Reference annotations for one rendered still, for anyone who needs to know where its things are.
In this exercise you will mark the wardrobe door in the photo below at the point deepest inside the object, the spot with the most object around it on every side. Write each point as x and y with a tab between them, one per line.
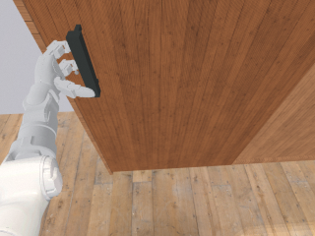
290	131
183	83

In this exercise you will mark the robot left upper arm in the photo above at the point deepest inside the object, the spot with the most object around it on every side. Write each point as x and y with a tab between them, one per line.
26	187

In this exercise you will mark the handle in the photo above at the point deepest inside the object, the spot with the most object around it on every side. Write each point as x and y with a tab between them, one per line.
82	58

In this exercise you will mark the robot left forearm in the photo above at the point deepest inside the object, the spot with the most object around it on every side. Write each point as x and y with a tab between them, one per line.
38	131

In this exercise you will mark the robot left hand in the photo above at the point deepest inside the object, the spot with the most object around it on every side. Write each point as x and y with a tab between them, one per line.
47	71

